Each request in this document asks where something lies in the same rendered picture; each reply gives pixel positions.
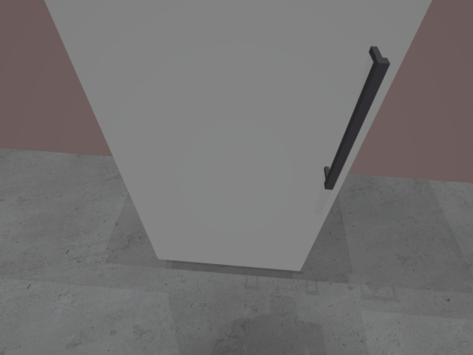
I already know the handle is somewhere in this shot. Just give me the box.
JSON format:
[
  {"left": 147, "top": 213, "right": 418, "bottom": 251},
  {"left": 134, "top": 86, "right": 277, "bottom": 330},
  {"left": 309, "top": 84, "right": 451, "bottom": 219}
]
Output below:
[{"left": 324, "top": 46, "right": 390, "bottom": 190}]

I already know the fridge door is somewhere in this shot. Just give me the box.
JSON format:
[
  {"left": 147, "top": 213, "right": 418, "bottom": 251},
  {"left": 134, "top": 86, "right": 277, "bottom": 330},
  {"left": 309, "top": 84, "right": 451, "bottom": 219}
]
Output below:
[{"left": 44, "top": 0, "right": 432, "bottom": 271}]

